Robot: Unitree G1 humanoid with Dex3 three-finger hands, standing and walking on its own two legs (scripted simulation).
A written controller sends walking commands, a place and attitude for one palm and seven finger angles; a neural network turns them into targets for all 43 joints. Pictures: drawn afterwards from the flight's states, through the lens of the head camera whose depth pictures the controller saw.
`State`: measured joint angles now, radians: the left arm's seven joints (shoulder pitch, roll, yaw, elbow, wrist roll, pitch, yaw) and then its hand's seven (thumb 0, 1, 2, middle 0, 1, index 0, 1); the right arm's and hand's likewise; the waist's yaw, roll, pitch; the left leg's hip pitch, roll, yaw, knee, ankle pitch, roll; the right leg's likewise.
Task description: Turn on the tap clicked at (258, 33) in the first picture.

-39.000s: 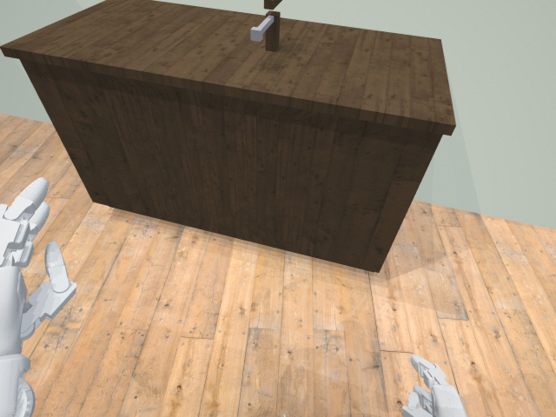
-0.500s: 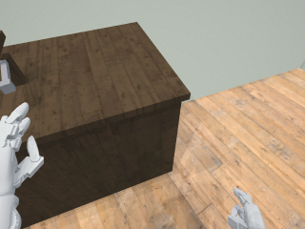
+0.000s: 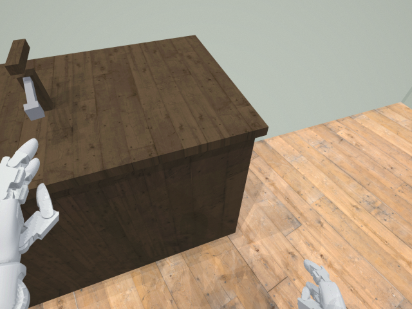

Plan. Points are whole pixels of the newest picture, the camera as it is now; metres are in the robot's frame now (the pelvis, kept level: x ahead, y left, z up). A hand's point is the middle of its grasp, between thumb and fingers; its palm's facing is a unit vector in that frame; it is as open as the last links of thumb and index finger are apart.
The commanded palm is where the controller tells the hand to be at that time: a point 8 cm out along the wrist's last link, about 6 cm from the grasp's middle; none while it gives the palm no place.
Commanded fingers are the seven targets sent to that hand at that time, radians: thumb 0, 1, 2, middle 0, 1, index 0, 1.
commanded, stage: look again from close up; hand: left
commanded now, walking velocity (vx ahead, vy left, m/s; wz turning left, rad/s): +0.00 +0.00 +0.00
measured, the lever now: (34, 110) +0.46 +0.41 +0.13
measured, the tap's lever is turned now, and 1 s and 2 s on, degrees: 10 10 10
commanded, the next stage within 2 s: shuffle to correct the standing spot in 0.40 s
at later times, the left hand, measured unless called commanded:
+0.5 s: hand (40, 188) +0.26 +0.29 +0.14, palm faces +0.35 -0.85 -0.39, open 7.4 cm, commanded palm +0.19 +0.31 +0.17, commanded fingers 0.00 0.90 0.90 -0.20 -0.30 -0.20 -0.30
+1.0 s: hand (29, 182) +0.26 +0.30 +0.16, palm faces +0.43 -0.83 -0.36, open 7.4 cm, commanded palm +0.20 +0.33 +0.17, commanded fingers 0.00 0.90 0.90 -0.20 -0.30 -0.20 -0.30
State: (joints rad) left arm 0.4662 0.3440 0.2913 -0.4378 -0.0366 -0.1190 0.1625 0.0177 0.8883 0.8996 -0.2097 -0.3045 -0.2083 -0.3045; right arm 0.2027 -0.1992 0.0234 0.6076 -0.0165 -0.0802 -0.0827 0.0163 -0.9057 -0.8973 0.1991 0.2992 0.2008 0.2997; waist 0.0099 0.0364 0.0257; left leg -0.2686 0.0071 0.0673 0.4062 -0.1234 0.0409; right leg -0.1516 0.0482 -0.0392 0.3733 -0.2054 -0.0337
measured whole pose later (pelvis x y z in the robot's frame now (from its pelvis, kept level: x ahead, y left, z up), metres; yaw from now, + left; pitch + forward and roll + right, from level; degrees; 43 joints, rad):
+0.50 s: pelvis +0.03 +0.03 -0.01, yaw -1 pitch +0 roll -1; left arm 0.38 0.41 0.38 -0.44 -0.03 -0.20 0.09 0.02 0.88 0.90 -0.22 -0.31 -0.22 -0.31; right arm 0.23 -0.19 0.03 0.55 0.00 -0.13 -0.03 0.02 -0.91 -0.90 0.20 0.30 0.20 0.30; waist 0.03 -0.06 0.07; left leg -0.28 -0.02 0.13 0.49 -0.21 0.09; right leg -0.17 0.00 0.00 0.46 -0.29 0.01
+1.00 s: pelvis +0.04 +0.05 -0.02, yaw +0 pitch -1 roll -1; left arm 0.39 0.36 0.36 -0.43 -0.03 -0.21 0.12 0.02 0.89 0.90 -0.21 -0.30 -0.21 -0.30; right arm 0.23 -0.21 0.02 0.57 0.00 -0.08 -0.02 0.02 -0.91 -0.90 0.20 0.30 0.20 0.30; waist 0.03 0.00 0.01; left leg -0.30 -0.04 0.12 0.61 -0.31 0.11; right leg -0.18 -0.02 -0.01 0.58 -0.38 0.01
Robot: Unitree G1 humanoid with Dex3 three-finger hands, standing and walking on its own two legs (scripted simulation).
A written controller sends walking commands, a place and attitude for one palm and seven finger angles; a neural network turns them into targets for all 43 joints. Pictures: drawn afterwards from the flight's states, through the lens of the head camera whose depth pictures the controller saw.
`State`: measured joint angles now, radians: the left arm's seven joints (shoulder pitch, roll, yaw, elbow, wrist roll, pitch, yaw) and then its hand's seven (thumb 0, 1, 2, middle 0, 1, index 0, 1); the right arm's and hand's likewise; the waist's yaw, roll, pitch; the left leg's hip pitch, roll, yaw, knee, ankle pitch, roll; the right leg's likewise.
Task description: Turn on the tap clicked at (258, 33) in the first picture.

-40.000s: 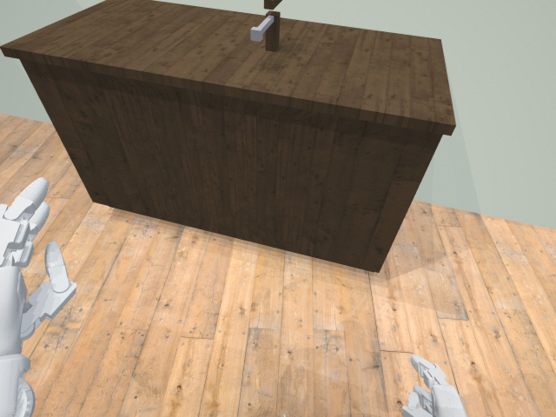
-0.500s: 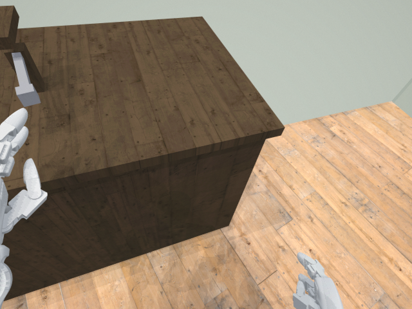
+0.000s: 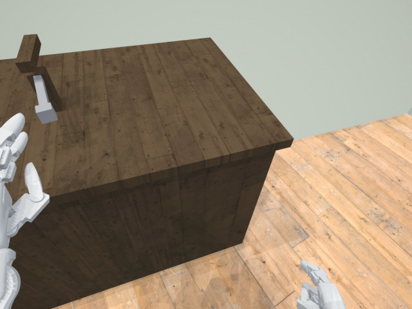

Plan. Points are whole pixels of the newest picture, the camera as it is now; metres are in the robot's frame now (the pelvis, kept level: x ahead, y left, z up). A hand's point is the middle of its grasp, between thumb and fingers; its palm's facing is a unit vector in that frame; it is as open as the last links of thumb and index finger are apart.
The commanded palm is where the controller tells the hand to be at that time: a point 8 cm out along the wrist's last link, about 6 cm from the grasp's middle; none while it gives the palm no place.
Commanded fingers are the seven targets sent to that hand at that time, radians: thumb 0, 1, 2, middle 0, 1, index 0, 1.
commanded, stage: shuffle to correct the standing spot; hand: left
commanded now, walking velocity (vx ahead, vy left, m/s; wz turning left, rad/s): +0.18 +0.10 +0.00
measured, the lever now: (46, 113) +0.42 +0.36 +0.15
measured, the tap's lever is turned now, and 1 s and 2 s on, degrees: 10 10 10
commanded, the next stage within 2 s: come to a stop and stand still in 0.94 s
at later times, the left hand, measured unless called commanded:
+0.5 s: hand (57, 181) +0.24 +0.24 +0.18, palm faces +0.37 -0.84 -0.40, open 7.4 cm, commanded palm +0.18 +0.28 +0.19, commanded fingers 0.00 0.90 0.90 -0.20 -0.30 -0.20 -0.30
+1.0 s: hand (50, 157) +0.27 +0.27 +0.19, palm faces +0.43 -0.82 -0.39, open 7.4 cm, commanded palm +0.22 +0.31 +0.19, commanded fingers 0.00 0.90 0.90 -0.20 -0.30 -0.20 -0.30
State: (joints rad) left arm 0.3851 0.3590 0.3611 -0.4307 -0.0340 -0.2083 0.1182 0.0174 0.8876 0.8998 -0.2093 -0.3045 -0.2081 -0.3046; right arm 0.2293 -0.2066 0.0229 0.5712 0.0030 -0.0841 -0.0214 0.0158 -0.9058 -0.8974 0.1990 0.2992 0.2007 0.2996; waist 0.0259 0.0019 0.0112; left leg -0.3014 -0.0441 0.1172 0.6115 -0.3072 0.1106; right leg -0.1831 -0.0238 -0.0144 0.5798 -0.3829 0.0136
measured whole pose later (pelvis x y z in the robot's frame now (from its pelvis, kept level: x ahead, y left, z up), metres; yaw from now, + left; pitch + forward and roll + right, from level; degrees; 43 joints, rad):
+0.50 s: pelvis +0.02 +0.01 +0.01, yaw -1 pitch -2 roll +0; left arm 0.44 0.37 0.37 -0.47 -0.03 -0.20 0.12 0.02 0.89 0.90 -0.21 -0.30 -0.21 -0.30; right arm 0.24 -0.18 0.00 0.57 0.01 -0.08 -0.01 0.02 -0.91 -0.90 0.20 0.30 0.20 0.30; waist -0.02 -0.01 0.05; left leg -0.18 -0.08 0.13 0.50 -0.29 0.13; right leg -0.51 -0.03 -0.08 1.10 -0.36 0.00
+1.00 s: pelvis +0.07 +0.03 -0.01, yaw +0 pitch -4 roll +1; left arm 0.43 0.39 0.37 -0.54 -0.04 -0.22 0.15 0.02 0.88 0.90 -0.21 -0.31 -0.21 -0.31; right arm 0.21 -0.25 -0.04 0.56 0.01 -0.10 -0.06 0.02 -0.91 -0.90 0.20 0.30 0.20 0.30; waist 0.01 -0.03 0.07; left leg -0.31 0.06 0.04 0.61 -0.22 -0.01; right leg -0.32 -0.09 -0.10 0.72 -0.34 0.00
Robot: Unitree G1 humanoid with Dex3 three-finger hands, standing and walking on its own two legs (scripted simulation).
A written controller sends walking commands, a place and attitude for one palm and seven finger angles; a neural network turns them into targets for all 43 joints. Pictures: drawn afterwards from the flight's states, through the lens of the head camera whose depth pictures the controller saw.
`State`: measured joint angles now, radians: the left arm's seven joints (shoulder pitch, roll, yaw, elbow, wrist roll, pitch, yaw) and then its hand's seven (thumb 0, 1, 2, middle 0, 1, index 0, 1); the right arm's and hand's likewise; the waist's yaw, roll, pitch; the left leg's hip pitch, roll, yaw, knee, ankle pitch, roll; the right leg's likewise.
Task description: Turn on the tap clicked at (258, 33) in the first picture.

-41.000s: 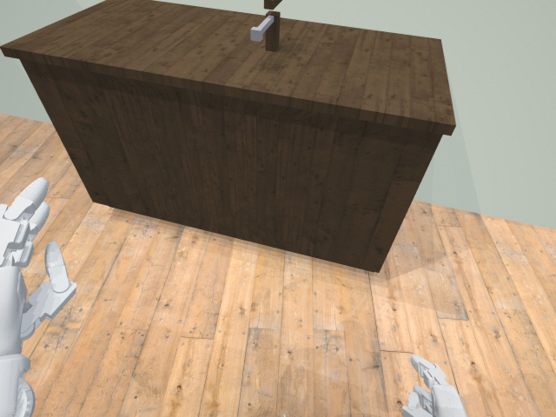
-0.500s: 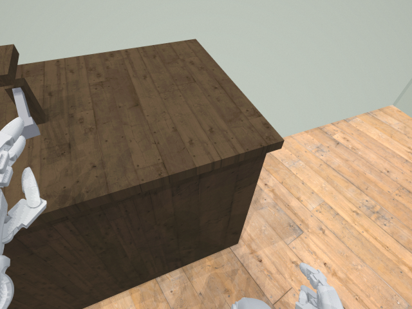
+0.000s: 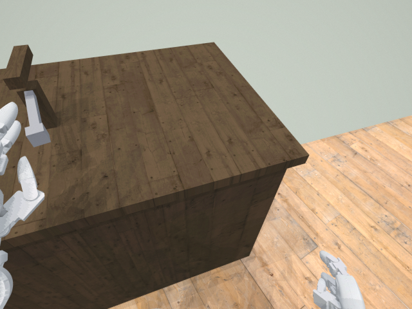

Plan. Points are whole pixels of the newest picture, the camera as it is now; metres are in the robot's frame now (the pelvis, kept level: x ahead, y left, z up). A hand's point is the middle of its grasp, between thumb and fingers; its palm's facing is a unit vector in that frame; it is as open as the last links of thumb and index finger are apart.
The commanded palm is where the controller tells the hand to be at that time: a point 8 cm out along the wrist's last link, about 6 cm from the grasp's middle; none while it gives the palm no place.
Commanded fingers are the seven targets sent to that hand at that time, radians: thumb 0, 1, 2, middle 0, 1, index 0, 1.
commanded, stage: come to a stop and stand still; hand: left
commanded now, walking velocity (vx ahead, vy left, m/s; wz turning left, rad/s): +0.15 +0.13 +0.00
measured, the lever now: (38, 134) +0.35 +0.33 +0.16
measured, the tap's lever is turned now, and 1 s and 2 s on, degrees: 10 10 10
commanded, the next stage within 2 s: look again from close up in 1.62 s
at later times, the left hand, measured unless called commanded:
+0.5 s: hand (43, 170) +0.25 +0.26 +0.19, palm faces +0.39 -0.82 -0.42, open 7.4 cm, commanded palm +0.19 +0.30 +0.20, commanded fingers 0.00 0.90 0.90 -0.20 -0.30 -0.20 -0.30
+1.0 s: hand out of the picture +0.22 +0.32 +0.19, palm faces +0.44 -0.83 -0.34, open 7.4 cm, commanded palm +0.16 +0.34 +0.20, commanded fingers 0.00 0.90 0.90 -0.20 -0.30 -0.20 -0.30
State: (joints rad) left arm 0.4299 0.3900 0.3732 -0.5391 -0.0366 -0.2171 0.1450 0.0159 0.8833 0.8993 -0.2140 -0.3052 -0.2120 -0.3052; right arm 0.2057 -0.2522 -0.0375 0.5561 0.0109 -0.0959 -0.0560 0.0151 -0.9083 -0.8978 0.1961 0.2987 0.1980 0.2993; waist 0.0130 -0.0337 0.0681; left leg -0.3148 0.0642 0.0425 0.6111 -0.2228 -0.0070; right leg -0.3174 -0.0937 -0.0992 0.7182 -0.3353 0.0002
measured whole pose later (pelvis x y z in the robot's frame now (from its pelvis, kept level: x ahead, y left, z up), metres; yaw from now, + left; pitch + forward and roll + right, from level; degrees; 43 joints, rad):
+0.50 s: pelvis +0.03 +0.02 +0.02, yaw +0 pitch -1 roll -1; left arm 0.44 0.37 0.35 -0.51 -0.05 -0.15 0.14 0.02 0.89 0.90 -0.21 -0.30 -0.21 -0.30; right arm 0.16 -0.17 0.04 0.57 0.00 -0.12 -0.02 0.02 -0.91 -0.90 0.20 0.30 0.20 0.30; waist 0.01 0.02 0.07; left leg -0.25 0.05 0.04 0.50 -0.23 -0.02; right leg -0.21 0.04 -0.05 0.47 -0.24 -0.05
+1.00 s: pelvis +0.00 +0.06 +0.02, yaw +1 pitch -3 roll -1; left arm 0.36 0.39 0.38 -0.42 -0.03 -0.23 0.12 0.02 0.88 0.90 -0.21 -0.31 -0.21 -0.31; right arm 0.26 -0.19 0.01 0.58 0.01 -0.16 -0.03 0.02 -0.91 -0.90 0.20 0.30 0.20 0.30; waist 0.03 -0.05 0.08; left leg -0.27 0.00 0.05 0.50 -0.19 0.05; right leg -0.22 0.01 -0.02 0.47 -0.22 0.00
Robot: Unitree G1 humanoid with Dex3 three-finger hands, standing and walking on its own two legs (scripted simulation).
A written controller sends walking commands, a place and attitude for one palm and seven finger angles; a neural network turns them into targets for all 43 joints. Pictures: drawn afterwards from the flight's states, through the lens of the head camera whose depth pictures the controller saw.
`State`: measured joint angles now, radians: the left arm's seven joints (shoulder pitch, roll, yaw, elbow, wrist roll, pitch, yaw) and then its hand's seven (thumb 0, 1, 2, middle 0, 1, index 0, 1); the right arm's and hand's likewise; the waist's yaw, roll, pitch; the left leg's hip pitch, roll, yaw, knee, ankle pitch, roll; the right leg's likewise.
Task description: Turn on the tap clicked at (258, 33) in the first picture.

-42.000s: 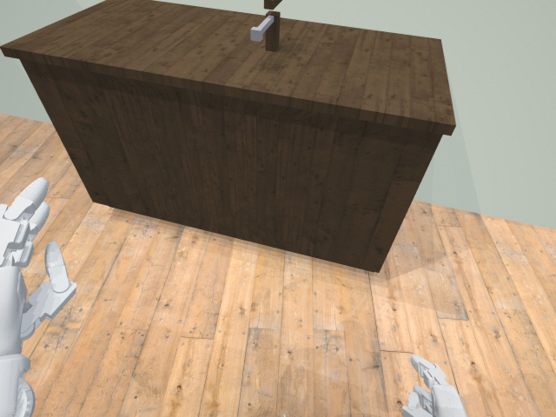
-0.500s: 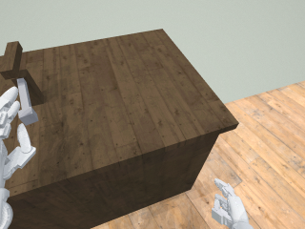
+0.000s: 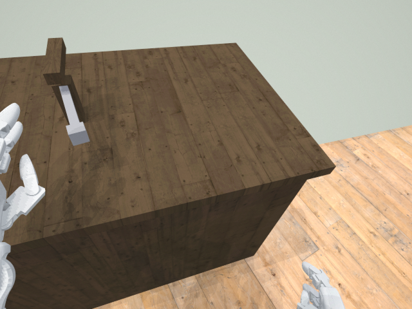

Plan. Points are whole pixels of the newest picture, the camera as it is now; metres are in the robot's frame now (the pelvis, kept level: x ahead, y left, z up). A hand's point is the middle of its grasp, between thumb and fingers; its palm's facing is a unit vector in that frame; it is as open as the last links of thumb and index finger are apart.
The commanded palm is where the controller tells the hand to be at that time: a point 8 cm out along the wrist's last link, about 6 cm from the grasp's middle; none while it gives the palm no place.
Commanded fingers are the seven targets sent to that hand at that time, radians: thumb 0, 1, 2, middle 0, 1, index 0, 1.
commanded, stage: come to a stop and stand still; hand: left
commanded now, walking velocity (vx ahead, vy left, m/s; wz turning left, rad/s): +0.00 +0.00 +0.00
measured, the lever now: (78, 133) +0.36 +0.27 +0.14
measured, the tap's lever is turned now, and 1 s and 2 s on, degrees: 10 10 10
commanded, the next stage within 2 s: look again from close up in 0.62 s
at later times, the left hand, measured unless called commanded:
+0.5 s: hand (42, 175) +0.25 +0.28 +0.16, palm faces +0.39 -0.86 -0.34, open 7.4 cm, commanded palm +0.19 +0.31 +0.18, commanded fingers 0.00 0.90 0.90 -0.20 -0.30 -0.20 -0.30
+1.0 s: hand (48, 179) +0.24 +0.26 +0.16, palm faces +0.40 -0.84 -0.36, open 7.4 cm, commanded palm +0.19 +0.30 +0.18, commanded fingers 0.00 0.90 0.90 -0.20 -0.30 -0.20 -0.30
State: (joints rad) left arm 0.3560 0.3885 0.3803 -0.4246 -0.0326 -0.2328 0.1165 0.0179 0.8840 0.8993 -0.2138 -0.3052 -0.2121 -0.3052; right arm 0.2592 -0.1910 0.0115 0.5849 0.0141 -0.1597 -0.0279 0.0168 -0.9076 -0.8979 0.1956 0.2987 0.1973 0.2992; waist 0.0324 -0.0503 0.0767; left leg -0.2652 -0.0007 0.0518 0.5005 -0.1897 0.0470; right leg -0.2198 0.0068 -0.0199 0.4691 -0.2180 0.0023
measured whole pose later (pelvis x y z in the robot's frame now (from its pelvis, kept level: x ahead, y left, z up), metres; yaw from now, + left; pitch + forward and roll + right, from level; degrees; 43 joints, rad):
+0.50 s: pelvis +0.03 +0.03 +0.00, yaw +0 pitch -2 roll -2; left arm 0.40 0.36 0.35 -0.48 -0.03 -0.21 0.11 0.02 0.89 0.90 -0.21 -0.30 -0.21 -0.30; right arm 0.18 -0.18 0.01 0.57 0.01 -0.14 -0.01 0.02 -0.91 -0.90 0.20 0.30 0.20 0.30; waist 0.03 -0.04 0.08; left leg -0.22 -0.03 0.06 0.48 -0.22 0.08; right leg -0.15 -0.02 0.00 0.40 -0.21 0.04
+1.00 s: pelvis +0.03 +0.01 +0.01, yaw +1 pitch -2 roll -2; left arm 0.43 0.35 0.34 -0.46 -0.04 -0.19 0.12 0.02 0.89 0.90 -0.21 -0.30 -0.21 -0.30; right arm 0.20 -0.18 0.02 0.59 0.02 -0.10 -0.03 0.02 -0.91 -0.90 0.20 0.30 0.20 0.30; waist 0.03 -0.01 0.07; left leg -0.20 -0.02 0.05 0.45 -0.21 0.06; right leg -0.14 -0.01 -0.02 0.38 -0.20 0.03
